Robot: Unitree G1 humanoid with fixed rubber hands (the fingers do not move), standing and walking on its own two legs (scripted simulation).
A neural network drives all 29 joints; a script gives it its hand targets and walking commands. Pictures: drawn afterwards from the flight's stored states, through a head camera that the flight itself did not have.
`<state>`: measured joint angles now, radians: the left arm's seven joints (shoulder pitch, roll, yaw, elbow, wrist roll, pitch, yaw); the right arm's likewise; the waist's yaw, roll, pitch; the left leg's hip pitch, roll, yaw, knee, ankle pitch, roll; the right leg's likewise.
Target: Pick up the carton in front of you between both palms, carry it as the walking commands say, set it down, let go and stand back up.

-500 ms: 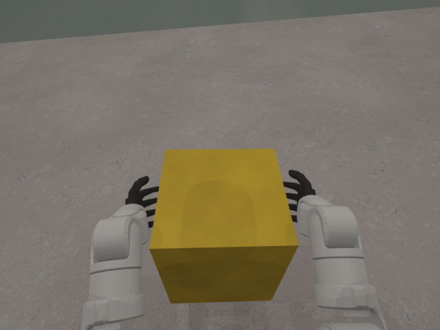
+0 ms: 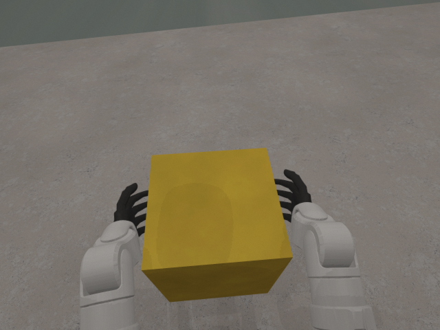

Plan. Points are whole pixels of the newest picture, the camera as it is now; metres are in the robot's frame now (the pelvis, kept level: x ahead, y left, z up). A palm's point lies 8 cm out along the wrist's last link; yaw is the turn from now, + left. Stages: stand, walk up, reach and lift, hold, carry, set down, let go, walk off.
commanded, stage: carry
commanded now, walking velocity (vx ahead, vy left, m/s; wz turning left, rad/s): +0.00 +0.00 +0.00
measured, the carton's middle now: (214, 230) +0.32 +0.01 +0.02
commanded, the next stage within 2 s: none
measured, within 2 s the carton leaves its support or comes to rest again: neither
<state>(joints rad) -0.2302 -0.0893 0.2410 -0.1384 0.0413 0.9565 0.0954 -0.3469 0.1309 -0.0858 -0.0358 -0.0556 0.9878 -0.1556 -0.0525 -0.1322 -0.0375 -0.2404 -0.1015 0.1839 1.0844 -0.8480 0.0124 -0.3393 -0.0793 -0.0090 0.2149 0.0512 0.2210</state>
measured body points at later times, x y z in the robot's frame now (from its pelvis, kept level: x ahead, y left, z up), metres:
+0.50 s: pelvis -0.06 +0.02 -0.02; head -0.09 +0.00 +0.43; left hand +0.28 +0.18 +0.10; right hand +0.28 -0.13 +0.10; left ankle -0.14 +0.12 -0.62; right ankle +0.07 -0.07 -0.76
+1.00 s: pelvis -0.05 +0.08 -0.02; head -0.03 +0.08 +0.43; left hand +0.28 +0.27 +0.07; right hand +0.31 -0.03 +0.08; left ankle -0.14 +0.11 -0.62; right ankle +0.07 -0.07 -0.75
